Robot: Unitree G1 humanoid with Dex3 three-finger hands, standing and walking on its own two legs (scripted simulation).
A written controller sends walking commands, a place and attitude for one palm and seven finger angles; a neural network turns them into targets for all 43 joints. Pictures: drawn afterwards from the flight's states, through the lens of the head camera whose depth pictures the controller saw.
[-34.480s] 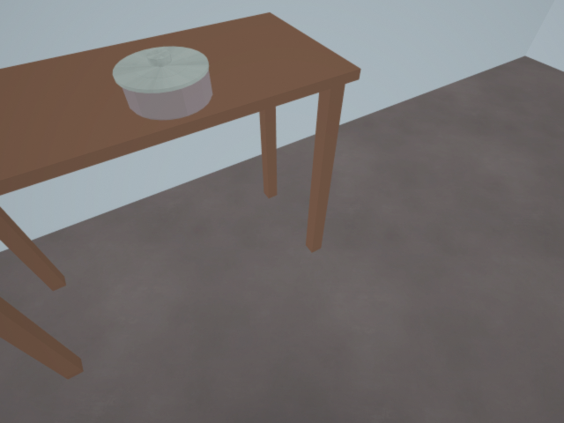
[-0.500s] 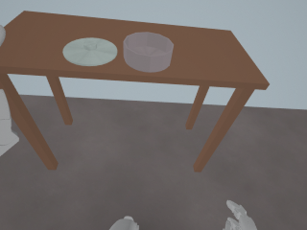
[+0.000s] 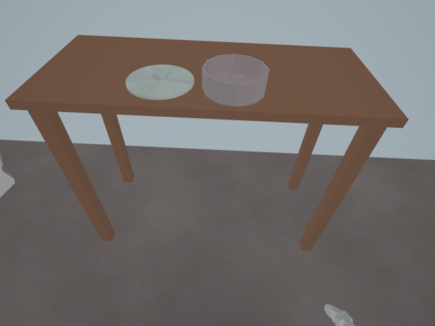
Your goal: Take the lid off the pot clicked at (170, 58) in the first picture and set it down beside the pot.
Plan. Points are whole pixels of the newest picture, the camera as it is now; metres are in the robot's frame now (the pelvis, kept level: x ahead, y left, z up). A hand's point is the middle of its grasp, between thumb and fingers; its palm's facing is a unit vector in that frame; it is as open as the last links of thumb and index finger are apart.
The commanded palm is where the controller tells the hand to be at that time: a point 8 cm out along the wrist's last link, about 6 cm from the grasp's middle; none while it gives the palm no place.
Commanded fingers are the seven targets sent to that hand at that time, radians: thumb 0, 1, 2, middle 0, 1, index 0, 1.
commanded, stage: stop stepping back and stand still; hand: left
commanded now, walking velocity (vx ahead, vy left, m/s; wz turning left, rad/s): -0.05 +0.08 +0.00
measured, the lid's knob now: (159, 74) +0.76 +0.24 +0.10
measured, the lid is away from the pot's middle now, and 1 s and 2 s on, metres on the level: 0.23 0.23 0.23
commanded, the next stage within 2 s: let the arm hang, fingers relaxed in 0.78 s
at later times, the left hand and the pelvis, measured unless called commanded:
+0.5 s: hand out of the picture +0.10 +0.19 -0.17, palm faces +0.08 -0.98 -0.19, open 6.7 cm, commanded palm none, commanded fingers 0.00 0.90 0.90 -0.20 -0.30 -0.20 -0.30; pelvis +0.05 +0.00 +0.00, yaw +4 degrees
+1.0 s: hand out of the picture +0.10 +0.19 -0.16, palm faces +0.07 -0.97 -0.21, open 7.2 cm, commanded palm none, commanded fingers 0.00 0.90 0.90 -0.20 -0.30 -0.20 -0.30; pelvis +0.07 +0.01 +0.01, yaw +2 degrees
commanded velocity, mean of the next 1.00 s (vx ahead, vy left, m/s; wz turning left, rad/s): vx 0.00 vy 0.00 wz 0.00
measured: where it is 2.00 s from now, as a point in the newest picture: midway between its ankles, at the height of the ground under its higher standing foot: outside the picture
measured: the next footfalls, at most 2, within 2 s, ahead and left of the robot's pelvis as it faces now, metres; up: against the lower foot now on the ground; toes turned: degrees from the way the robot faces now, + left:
right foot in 0.32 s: +0.09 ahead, -0.11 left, +0.00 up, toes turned +7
